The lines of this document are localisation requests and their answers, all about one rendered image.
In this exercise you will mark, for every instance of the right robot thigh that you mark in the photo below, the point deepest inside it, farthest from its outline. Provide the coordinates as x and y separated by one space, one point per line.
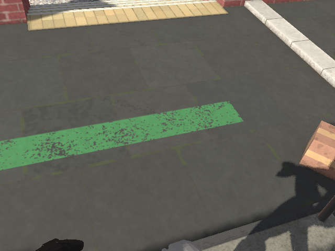
182 245

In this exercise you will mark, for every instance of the robot left hand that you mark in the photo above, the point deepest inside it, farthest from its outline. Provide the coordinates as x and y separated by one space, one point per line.
62 245

